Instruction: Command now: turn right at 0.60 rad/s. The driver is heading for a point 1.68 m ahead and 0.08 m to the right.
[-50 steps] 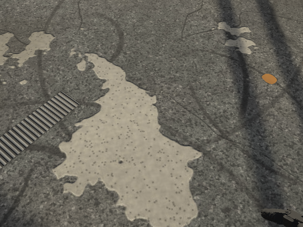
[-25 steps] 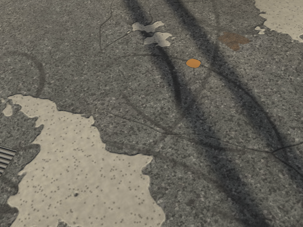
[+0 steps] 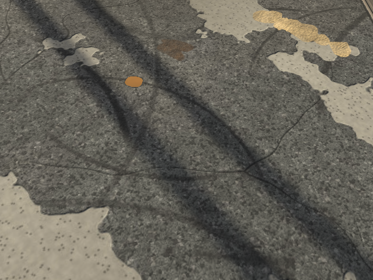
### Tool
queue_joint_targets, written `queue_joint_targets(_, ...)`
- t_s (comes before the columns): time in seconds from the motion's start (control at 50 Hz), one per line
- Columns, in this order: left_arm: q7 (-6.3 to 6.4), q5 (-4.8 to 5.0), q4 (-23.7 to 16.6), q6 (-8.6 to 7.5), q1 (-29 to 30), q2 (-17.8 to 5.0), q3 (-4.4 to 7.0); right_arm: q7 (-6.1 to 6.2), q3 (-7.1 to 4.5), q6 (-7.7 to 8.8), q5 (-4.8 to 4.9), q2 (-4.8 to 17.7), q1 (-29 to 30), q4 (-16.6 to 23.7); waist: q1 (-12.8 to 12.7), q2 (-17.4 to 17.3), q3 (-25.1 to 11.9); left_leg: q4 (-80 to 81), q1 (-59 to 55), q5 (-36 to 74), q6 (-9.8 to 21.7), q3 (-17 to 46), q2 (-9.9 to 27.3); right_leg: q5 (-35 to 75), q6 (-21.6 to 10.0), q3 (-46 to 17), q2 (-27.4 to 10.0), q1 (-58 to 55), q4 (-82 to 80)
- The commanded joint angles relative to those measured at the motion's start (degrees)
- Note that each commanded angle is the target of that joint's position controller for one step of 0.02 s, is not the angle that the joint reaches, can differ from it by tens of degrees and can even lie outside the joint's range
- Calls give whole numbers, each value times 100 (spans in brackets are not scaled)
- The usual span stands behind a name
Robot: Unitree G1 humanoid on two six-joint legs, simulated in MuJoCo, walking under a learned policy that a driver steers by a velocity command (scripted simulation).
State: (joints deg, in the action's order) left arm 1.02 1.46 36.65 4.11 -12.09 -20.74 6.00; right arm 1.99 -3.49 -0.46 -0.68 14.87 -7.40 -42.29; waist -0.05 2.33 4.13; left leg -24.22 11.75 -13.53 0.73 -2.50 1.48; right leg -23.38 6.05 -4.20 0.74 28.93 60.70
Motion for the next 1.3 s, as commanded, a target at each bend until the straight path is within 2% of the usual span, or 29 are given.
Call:
queue_joint_targets(0.02, -59, -35, -696, -108, 478, -232, -17, 7, -316, -3, 16, 1198, 51, 343, 266, -1205, -711, 551, -1118, 2465, 1253, 798, 1461, 6, 41, 270, -266, 300, -739)
queue_joint_targets(0.12, -159, -19, -760, -51, 303, -322, 13, -128, -385, -8, 161, 1398, 130, 323, 177, -1286, -708, 332, -817, 2465, 1102, 473, 1619, 244, -250, 689, -225, -659, -2058)
queue_joint_targets(0.16, -193, -24, -668, -28, -42, -326, 65, -145, -378, 15, 286, 1362, 236, 295, -93, -1162, -740, -170, -577, 2157, 786, 225, 1539, 1061, -546, 854, -79, -1381, -3197)
queue_joint_targets(0.18, -149, -43, -593, -32, -288, -490, 146, -166, -324, 45, 279, 1151, -59, 169, -159, -779, -838, -762, -131, 1587, 422, -79, 1315, 1771, -759, 657, -23, -2131, -3738)
queue_joint_targets(0.2, -57, -23, -605, -60, -583, -1002, 283, -190, -206, 59, 45, 780, -237, 202, -117, 609, -1034, -2209, 1206, -404, -114, -601, 751, 3166, -1191, -874, -1050, -3275, -3982)
queue_joint_targets(0.22, -61, -120, -684, -184, -757, -1379, 310, -163, -109, 92, -87, 617, 194, 575, -258, 1567, -1174, -3484, 2700, -2564, -374, -276, -67, 2812, -2451, -2751, -2294, -3445, -4095)
queue_joint_targets(0.24, -121, -171, -613, -348, -943, -976, 210, -165, -212, 132, 61, 944, 482, 594, -589, 864, -1298, -4155, 2944, -2427, -314, 427, 92, 1223, -2680, -2854, -2270, -3276, -4478)
queue_joint_targets(0.26, -129, -148, -496, -455, -812, -725, 102, -217, -259, 161, 189, 1068, 507, 586, -435, 746, -941, -4122, 3065, -1868, -157, 520, 285, -310, -2330, -2464, -1967, -3031, -4679)
queue_joint_targets(0.32, -32, -123, -453, -540, -328, -435, -65, -271, -289, 253, 104, 1074, 355, 340, -197, 781, -323, -3568, 2865, -484, -179, 412, 381, -796, -1815, -1779, -1377, -2472, -5099)
queue_joint_targets(0.38, 7, -187, -414, -670, -426, -458, -67, -318, -252, 391, 123, 950, 272, 206, -170, 513, -279, -2986, 2819, 379, -231, 362, 321, 56, -1799, -1381, -1262, -2585, -5258)
queue_joint_targets(0.6, -76, -52, 116, -743, -964, -658, 6, -470, -35, 575, 193, 714, 916, 430, -465, 322, 156, -844, 2254, 822, -192, 317, 190, 803, -1865, -926, -1477, -2472, -5157)
queue_joint_targets(0.66, -81, -27, 205, -695, -983, -681, 21, -510, -50, 641, 210, 838, 672, 419, -280, 413, 71, -592, 1732, 594, 51, 210, 103, 1332, -1758, -962, -1575, -2606, -4895)
queue_joint_targets(0.7, -65, -54, 216, -657, -897, -574, -30, -446, -179, 656, 182, 1052, -221, 149, 211, 328, -446, -331, 332, 607, 285, -20, -168, 2798, -1500, -598, -1211, -2375, -3845)
queue_joint_targets(0.72, -47, -117, 173, -657, -908, -321, -132, -391, -284, 667, 161, 1337, -1109, -30, 600, -11, -1128, -370, -1000, 537, 556, 526, 323, 2853, -1251, -210, -846, -1784, -2423)
queue_joint_targets(0.74, -26, -114, -76, -742, -1268, 99, -263, -377, -427, 636, 41, 1984, -1762, -118, 559, -1574, -1871, 145, -2791, -694, 1388, 3097, 1720, 1028, -713, 316, 69, 224, -123)
queue_joint_targets(0.76, -1, -49, -75, -842, -1106, -132, -229, -430, -313, 663, 115, 1584, -1874, -161, 659, -1679, -1917, 972, -2920, -1696, 1604, 4523, 1995, -930, -655, -402, 290, 1083, 773)
queue_joint_targets(0.78, -48, 97, -111, -887, -809, -469, -128, -416, -205, 652, 144, 1294, -1487, -141, 557, -1268, -1214, 1019, -2445, -1990, 1412, 3864, 1952, -581, -735, -468, -83, 1596, 1174)
queue_joint_targets(0.82, -83, 7, -135, -924, -391, -408, -149, -385, -101, 600, 75, 973, -922, -18, 328, -681, -509, 1151, -1359, -1021, 1205, 2706, 1506, 329, -807, -133, -570, 1520, 770)
queue_joint_targets(0.84, -91, -44, -103, -899, -383, -353, -131, -374, -51, 611, 20, 850, -755, 23, 188, -726, -383, 1289, -962, -489, 1138, 2304, 1298, 663, -794, -127, -737, 1252, 506)
queue_joint_targets(0.92, -102, -105, -60, -778, -418, -76, -184, -331, -60, 683, 78, 917, -752, -57, 9, -688, -262, 1644, -474, 1004, 1266, 1439, 1061, 1292, -547, 72, -817, 1081, -18)
queue_joint_targets(1.02, -167, -109, -317, -903, 573, 220, -311, -242, -62, 609, 132, 1038, -1067, -227, 321, -580, -51, 1718, -488, 1906, 1038, 618, 728, 2710, -467, 380, -641, 857, -2023)
queue_joint_targets(1.08, -280, -56, -473, -971, 1158, 266, -343, -214, -79, 535, 176, 1144, -1481, -404, 549, -522, 95, 1685, -835, 1796, 1044, 645, 911, 3049, -536, 476, -477, 753, -2757)
queue_joint_targets(1.16, -412, -50, -594, -1015, 1336, 100, -286, -169, -124, 386, 204, 1225, -1616, -549, 377, -602, 45, 1178, -1708, 2693, 919, 712, 1268, 2458, -840, 417, -329, 732, -3202)
queue_joint_targets(1.2, -387, -77, -445, -990, 693, -175, -156, -134, -173, 327, 181, 1372, -1493, -527, -50, -783, -472, 298, -1909, 4515, 805, 625, 1214, 1977, -1069, 627, -25, -236, -3193)
queue_joint_targets(1.22, -333, -78, -207, -971, -157, -397, -32, -119, -143, 281, 161, 1318, -1379, -492, -530, -706, -1028, -748, -1643, 4993, 653, 407, 967, 2189, -1261, 758, 82, -1439, -3362)
queue_joint_targets(1.24, -257, -131, -6, -927, -1151, -713, 62, -104, -30, 292, 46, 1076, -1419, -362, -895, -339, -1876, -2345, -430, 3588, 491, 318, 725, 2396, -1585, -104, -750, -3351, -2995)
queue_joint_targets(1.26, -271, -163, 107, -932, -1420, -1211, 160, -183, 211, 411, 41, 275, -2306, -248, -393, 1227, -2741, -4579, 1961, -698, 107, 357, -432, 1109, -2620, -3044, -2227, -5452, -3382)
queue_joint_targets(1.28, -259, -104, 93, -918, -1475, -567, 13, -236, 112, 542, 158, 817, -1900, -354, -691, 927, -2828, -5245, 2650, -1856, 124, 1082, -408, 559, -2577, -3882, -2277, -5443, -4093)
queue_joint_targets(1.3, -234, -102, 76, -911, -1019, -405, -67, -272, 10, 626, 321, 1137, -1271, -115, -660, 642, -1764, -5347, 3057, -1512, 169, 987, -91, 758, -2308, -2924, -2081, -4670, -4243)
